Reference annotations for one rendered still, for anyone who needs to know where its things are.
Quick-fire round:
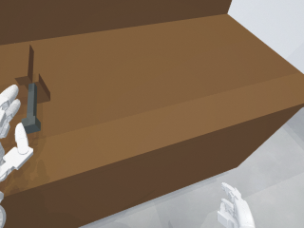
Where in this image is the tap lever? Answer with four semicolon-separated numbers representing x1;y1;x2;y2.
21;83;41;134

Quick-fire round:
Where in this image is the counter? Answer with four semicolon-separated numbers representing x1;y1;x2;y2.
0;0;304;228

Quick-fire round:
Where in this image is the robot left hand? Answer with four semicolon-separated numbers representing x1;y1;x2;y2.
0;85;33;182

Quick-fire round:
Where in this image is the robot right hand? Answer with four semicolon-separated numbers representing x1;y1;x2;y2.
218;182;256;228

